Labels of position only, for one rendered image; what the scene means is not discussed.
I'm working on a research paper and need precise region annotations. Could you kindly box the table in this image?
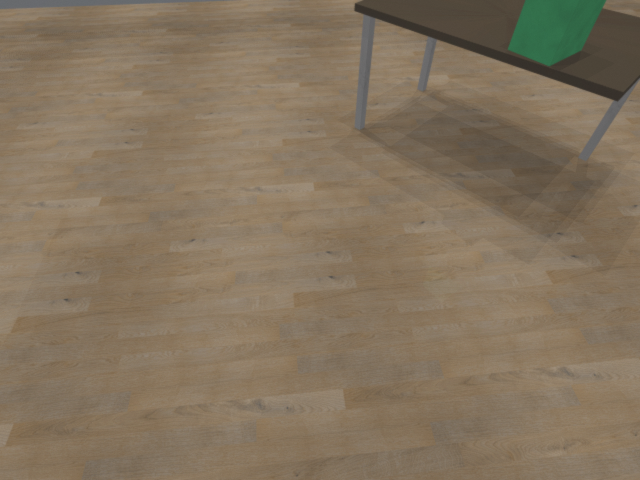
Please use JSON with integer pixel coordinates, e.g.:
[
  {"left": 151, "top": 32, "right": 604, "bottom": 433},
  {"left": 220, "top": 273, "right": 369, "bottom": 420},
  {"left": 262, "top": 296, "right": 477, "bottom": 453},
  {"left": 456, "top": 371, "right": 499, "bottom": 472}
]
[{"left": 354, "top": 0, "right": 640, "bottom": 161}]

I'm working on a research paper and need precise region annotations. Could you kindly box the carton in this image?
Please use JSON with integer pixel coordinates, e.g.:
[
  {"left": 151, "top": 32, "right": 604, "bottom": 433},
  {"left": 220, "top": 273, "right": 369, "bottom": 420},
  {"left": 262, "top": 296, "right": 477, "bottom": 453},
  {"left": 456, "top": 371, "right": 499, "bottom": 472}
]
[{"left": 508, "top": 0, "right": 606, "bottom": 66}]

